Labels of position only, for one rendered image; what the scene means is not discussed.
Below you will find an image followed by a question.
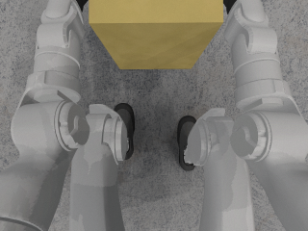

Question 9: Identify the right robot upper arm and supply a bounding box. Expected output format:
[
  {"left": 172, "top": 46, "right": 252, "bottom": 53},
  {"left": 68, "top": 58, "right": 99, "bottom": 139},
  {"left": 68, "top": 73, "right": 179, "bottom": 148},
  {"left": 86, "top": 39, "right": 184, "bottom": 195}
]
[{"left": 229, "top": 110, "right": 308, "bottom": 231}]

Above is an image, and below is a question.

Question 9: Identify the left robot hand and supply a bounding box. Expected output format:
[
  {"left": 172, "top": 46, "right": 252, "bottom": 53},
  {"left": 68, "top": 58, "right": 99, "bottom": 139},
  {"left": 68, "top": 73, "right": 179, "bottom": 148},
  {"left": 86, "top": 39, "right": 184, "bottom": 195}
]
[{"left": 76, "top": 0, "right": 89, "bottom": 12}]

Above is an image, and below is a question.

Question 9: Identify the robot right forearm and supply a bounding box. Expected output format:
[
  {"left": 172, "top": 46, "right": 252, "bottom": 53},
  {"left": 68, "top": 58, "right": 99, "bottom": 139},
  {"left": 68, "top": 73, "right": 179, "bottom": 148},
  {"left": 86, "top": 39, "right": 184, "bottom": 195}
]
[{"left": 223, "top": 0, "right": 305, "bottom": 120}]

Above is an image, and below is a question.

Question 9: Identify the right robot hand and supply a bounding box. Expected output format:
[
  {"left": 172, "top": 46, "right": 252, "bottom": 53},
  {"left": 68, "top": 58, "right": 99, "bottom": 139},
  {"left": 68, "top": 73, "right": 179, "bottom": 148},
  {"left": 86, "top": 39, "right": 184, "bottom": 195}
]
[{"left": 223, "top": 0, "right": 237, "bottom": 14}]

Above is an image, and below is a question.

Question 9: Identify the carton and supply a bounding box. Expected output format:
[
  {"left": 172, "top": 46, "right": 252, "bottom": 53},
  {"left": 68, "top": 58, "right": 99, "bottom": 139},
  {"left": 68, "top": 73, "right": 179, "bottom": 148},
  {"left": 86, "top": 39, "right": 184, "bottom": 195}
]
[{"left": 89, "top": 0, "right": 223, "bottom": 69}]

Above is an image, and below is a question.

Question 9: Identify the right robot thigh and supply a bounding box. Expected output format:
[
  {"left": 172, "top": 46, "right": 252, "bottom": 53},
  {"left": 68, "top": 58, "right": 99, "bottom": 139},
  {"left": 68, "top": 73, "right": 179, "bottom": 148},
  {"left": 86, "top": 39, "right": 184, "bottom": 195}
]
[{"left": 192, "top": 115, "right": 255, "bottom": 231}]

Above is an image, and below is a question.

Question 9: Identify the left robot upper arm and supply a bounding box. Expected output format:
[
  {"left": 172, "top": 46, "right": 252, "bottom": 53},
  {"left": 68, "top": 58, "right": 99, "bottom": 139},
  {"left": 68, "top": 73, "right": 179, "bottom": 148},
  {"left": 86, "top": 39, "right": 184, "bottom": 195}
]
[{"left": 0, "top": 100, "right": 90, "bottom": 231}]

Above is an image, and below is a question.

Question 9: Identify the robot left forearm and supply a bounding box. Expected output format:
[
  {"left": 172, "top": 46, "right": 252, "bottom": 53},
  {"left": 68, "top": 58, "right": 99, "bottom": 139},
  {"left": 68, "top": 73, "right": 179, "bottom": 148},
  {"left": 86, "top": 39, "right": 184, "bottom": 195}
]
[{"left": 11, "top": 0, "right": 86, "bottom": 142}]

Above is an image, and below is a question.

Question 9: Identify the robot right shin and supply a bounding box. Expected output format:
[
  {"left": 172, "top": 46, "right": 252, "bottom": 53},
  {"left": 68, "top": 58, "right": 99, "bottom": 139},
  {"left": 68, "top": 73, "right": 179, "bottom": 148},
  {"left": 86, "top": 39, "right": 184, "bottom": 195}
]
[{"left": 183, "top": 108, "right": 235, "bottom": 167}]

